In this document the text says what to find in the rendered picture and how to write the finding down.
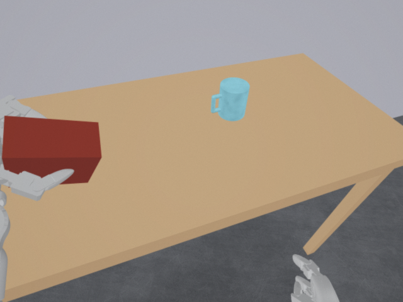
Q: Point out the robot left hand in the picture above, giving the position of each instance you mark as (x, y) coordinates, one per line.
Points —
(25, 184)

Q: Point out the robot right hand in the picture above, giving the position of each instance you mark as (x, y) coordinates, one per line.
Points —
(319, 289)

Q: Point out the sponge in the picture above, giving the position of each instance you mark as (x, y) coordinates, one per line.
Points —
(43, 146)

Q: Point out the table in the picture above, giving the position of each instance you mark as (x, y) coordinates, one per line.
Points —
(171, 170)

